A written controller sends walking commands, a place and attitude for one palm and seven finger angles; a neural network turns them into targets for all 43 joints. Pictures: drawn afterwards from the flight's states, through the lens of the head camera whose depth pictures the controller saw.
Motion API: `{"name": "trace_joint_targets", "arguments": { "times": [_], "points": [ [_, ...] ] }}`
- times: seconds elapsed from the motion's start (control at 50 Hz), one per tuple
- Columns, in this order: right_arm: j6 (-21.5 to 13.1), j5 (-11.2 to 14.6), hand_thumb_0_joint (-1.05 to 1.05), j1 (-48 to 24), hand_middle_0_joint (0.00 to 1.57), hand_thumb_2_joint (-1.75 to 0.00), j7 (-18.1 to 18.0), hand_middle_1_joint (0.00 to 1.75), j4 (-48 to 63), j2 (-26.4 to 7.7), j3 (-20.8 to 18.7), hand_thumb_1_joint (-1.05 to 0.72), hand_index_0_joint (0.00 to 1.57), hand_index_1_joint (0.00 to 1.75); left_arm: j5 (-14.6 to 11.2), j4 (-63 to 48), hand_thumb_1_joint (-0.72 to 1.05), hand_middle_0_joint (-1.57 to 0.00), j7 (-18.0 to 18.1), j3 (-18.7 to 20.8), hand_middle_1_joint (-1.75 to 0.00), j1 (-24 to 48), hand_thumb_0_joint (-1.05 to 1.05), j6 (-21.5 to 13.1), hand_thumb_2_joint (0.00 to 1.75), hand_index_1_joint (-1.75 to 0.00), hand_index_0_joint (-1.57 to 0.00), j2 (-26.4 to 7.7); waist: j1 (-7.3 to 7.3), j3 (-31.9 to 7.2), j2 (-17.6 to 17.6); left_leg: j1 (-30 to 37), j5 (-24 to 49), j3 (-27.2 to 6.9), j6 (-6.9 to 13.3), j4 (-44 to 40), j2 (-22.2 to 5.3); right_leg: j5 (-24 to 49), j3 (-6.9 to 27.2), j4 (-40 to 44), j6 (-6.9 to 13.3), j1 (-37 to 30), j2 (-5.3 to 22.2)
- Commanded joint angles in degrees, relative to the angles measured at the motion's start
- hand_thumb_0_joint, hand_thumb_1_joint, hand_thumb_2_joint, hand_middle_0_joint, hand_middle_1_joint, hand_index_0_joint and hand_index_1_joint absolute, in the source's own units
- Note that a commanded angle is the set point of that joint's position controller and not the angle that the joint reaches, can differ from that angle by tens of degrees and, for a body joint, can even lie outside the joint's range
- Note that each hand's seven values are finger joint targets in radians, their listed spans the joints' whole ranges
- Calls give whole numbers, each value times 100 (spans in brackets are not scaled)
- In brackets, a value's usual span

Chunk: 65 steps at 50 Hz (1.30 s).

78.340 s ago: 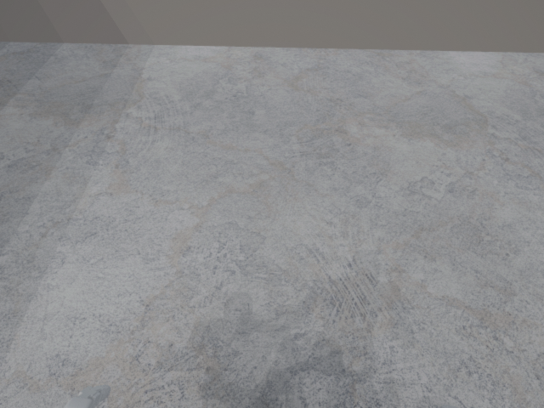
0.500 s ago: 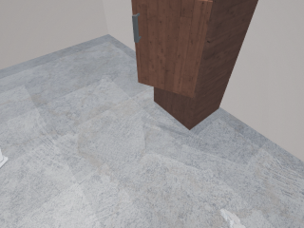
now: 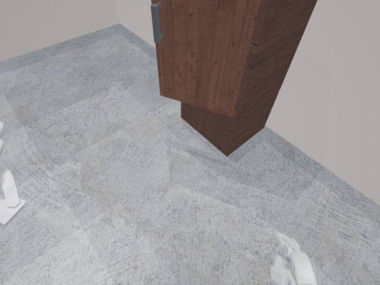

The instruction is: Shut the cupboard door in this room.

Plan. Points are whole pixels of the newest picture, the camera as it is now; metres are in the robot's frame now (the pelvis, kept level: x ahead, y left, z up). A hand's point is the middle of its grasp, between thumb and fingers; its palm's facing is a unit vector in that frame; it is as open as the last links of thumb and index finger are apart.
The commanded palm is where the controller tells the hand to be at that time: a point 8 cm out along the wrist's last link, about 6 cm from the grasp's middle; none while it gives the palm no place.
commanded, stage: stop stepping back and stand still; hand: left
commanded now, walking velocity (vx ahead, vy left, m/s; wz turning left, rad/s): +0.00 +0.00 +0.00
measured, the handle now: (158, 22) +1.06 +0.17 +0.03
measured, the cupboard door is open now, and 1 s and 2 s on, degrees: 26 26 26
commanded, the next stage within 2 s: let the arm hang, fingers relaxed in 0.10 s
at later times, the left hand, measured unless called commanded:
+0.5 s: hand out of the picture +0.06 +0.18 -0.16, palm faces +0.04 -0.99 -0.14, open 7.2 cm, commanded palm none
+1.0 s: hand out of the picture -0.09 +0.21 -0.17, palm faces +0.03 -0.98 -0.19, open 7.4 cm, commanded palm none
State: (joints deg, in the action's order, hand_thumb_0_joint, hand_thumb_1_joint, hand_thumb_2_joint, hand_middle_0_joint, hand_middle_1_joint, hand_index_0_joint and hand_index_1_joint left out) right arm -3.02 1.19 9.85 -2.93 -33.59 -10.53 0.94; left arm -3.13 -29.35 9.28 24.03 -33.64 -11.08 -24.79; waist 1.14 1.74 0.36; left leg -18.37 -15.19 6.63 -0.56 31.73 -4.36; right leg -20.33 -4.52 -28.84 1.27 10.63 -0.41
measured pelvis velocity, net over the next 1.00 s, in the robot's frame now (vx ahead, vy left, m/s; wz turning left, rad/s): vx -0.04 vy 0.04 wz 0.00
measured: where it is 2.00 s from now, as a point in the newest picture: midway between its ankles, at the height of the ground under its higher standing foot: outside the picture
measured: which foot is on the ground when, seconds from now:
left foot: down 0.00-1.00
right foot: down 0.00-1.00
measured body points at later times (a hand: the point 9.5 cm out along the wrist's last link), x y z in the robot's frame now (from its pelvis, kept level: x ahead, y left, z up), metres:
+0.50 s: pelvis -0.03 +0.02 +0.00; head -0.02 +0.03 +0.45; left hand +0.05 +0.23 -0.14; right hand +0.06 -0.23 -0.13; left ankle +0.01 +0.12 -0.73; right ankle -0.06 -0.10 -0.73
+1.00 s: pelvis -0.04 +0.04 +0.01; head -0.04 +0.04 +0.46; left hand -0.09 +0.26 -0.15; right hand -0.06 -0.17 -0.16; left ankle +0.01 +0.12 -0.73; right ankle -0.06 -0.10 -0.73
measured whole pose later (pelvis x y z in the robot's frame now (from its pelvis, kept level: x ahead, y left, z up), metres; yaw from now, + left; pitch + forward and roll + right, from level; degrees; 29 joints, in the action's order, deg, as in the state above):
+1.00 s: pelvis -0.04 +0.04 +0.01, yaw +0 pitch -2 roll +0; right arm 1.4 -0.9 17.5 -1.3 -64.0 -7.4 0.2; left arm 0.8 65.9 1.6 -0.2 -20.7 0.8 -8.1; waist 0.4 1.8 -1.0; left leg -13.2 -8.4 8.4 3.3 23.2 -0.5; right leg -14.5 -3.5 -23.9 -1.8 7.3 3.0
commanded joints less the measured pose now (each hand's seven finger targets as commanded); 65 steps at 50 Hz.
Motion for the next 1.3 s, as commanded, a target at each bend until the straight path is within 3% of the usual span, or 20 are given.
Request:
{"name": "trace_joint_targets", "arguments": {
  "times": [0.0, 0.04, 0.16, 0.18, 0.2, 0.22, 0.26, 0.32, 0.34, 0.38, 0.44, 0.5, 0.52, 0.6, 0.68, 0.8, 0.9, 1.06, 1.28],
  "points": [
    [-157, 15, 0, -172, 20, -90, -130, 30, 849, -692, -275, -90, 20, 30, -46, -1483, 90, -20, 191, 991, -30, -131, 0, -303, 90, -30, -20, -1233, -44, -1494, -177, 775, 2820, -283, 166, -42, -237, 4313, 532, -85, -123, -710, 689],
    [-141, 11, 0, -186, 20, -90, -161, 30, 828, -707, -271, -90, 20, 30, -40, -1605, 90, -20, 219, 1154, -30, -84, 0, -294, 90, -30, -20, -1417, -36, -1453, -334, 848, 2947, -325, 155, -41, -265, 4199, 508, -64, -119, -637, 679],
    [-99, 18, 0, -128, 20, -90, -166, 30, 716, -682, -259, -90, 20, 30, -42, -915, 90, -20, 192, 914, -30, -104, 0, -246, 90, -30, -20, -1046, -8, -982, -371, 596, 2204, -382, 114, -243, -304, 3175, 555, 257, -117, -364, 582],
    [-459, 112, 0, -742, 20, -90, 338, 30, 121, -1718, -408, -90, 20, 30, 319, 2956, 90, -20, -621, -1913, -30, 604, 0, 672, 90, -30, -20, 30, 121, -468, -483, 326, 2701, -367, 135, 414, -349, 3738, 170, -360, -19, 322, 1013],
    [-267, -26, 0, -278, 20, -90, 364, 30, -111, -1606, -515, -90, 20, 30, 343, 3250, 90, -20, -783, -1838, -30, 752, 0, 1122, 90, -30, -20, 124, 60, -762, -519, 532, 2169, -444, 142, 241, -375, 2869, 528, -125, 11, 507, 899],
    [-163, -48, 0, -179, 20, -90, 338, 30, -129, -1475, -462, -90, 20, 30, 349, 3298, 90, -20, -848, -1863, -30, 787, 0, 1249, 90, -30, -20, 266, 38, -567, -488, 348, 1549, -463, 180, 70, -450, 1968, 403, -24, -61, 609, 835],
    [4, -121, 0, -58, 20, -90, 329, 30, -241, -1299, -315, -90, 20, 30, 386, 3911, 90, -20, -921, -1986, -30, 1150, 0, 1187, 90, -30, -20, 404, -96, -534, 112, -69, 935, -718, 277, -177, -503, 1173, 291, 12, -69, 530, 731],
    [177, -199, 0, -24, 20, -90, 302, 30, -374, -1187, -211, -90, 20, 30, 415, 4884, 90, -20, -916, -2068, -30, 1591, 0, 1139, 90, -30, -20, 293, -78, -446, 1424, 90, 946, -738, 241, -23, -214, 1519, 541, 238, 96, 491, 933],
    [238, -228, 0, 36, 20, -90, 297, 30, -439, -1123, -195, -90, 20, 30, 414, 5234, 90, -20, -887, -2112, -30, 1682, 0, 1154, 90, -30, -20, 287, -39, -411, 1535, 232, 1054, -671, 202, 36, -123, 1739, 578, 236, 176, 537, 1016],
    [330, -258, 0, 134, 20, -90, 286, 30, -653, -1019, -140, -90, 20, 30, 381, 5824, 90, -20, -835, -2191, -30, 1770, 0, 1187, 90, -30, -20, 331, -21, -376, 1212, 437, 1215, -617, 178, -46, -26, 1809, 606, 237, 207, 491, 1035],
    [370, -274, 0, 185, 20, -90, 294, 30, -1053, -1052, -118, -90, 20, 30, 373, 6658, 90, -20, -790, -2249, -30, 1747, 0, 1198, 90, -30, -20, 356, -52, -270, -105, 562, 1292, -767, 216, -551, -166, 699, 523, 385, 36, 353, 734],
    [391, -260, 0, 241, 20, -90, 249, 30, -1485, -824, -118, -90, 20, 30, 364, 7493, 90, -20, -789, -2260, -30, 1499, 0, 1173, 90, -30, -20, 548, -83, -40, -809, 319, 325, -778, 200, -896, -91, 365, 596, 687, 64, 170, 663],
    [394, -296, 0, 327, 20, -90, 228, 30, -1543, -716, -169, -90, 20, 30, 395, 7557, 90, -20, -774, -2151, -30, 1384, 0, 1170, 90, -30, -20, 788, -99, -138, -1120, 271, 17, -783, 210, -967, -91, 340, 523, 762, 100, 46, 646],
    [418, -265, 0, 564, 20, -90, 189, 30, -1896, -671, -218, -90, 20, 30, 385, 8138, 90, -20, -796, -2200, -30, 1370, 0, 1167, 90, -30, -20, 780, -100, -34, -1061, 205, -443, -915, 218, -1275, -178, 365, 453, 886, 120, -67, 580],
    [381, -224, 0, 816, 20, -90, 149, 30, -2210, -632, -239, -90, 20, 30, 385, 8624, 90, -20, -797, -2254, -30, 1341, 0, 1131, 90, -30, -20, 868, -67, 32, -243, 434, -162, -923, 250, -1367, -261, 472, 449, 987, 89, -4, 590],
    [363, -204, 0, 1073, 20, -90, 126, 30, -2626, -512, -233, -90, 20, 30, 383, 9104, 90, -20, -760, -2307, -30, 1154, 0, 1104, 90, -30, -20, 1024, -22, 206, 246, 722, -62, -796, 274, -1439, -259, 353, 479, 1094, 45, 271, 610],
    [370, -203, 0, 1108, 20, -90, 112, 30, -2839, -397, -222, -90, 20, 30, 402, 9352, 90, -20, -735, -2326, -30, 958, 0, 1138, 90, -30, -20, 1143, -64, 496, 9, 563, -476, -830, 294, -1697, -278, 297, 458, 1030, -13, 364, 550],
    [352, -200, 0, 1195, 20, -90, 97, 30, -2971, -237, -245, -90, 20, 30, 421, 9475, 90, -20, -704, -2315, -30, 818, 0, 1127, 90, -30, -20, 1300, -56, 498, -164, 553, -531, -807, 295, -1783, -259, 398, 456, 969, -38, 378, 526],
    [327, -202, 0, 1271, 20, -90, 81, 30, -3020, -132, -247, -90, 20, 30, 418, 9501, 90, -20, -694, -2308, -30, 815, 0, 1082, 90, -30, -20, 1413, -41, 475, -139, 637, -207, -692, 278, -1632, -199, 522, 508, 1048, -14, 395, 559]
  ]
}}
